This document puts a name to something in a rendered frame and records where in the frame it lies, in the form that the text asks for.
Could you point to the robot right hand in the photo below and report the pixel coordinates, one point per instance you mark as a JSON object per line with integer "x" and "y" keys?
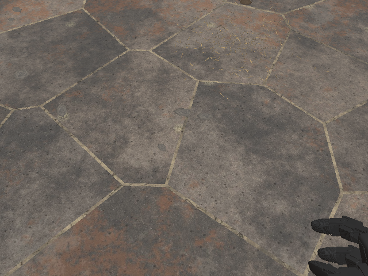
{"x": 355, "y": 258}

